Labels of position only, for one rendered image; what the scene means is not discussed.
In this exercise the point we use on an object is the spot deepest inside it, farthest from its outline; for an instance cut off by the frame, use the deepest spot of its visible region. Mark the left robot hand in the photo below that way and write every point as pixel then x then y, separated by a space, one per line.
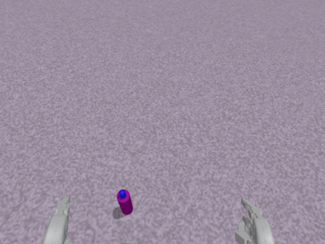
pixel 56 232

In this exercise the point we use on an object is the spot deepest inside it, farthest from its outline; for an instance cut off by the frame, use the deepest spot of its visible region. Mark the bottle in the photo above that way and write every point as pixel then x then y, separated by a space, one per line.
pixel 125 202

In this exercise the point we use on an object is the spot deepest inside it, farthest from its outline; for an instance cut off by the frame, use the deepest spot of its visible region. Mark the right robot hand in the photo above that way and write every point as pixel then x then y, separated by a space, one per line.
pixel 259 228

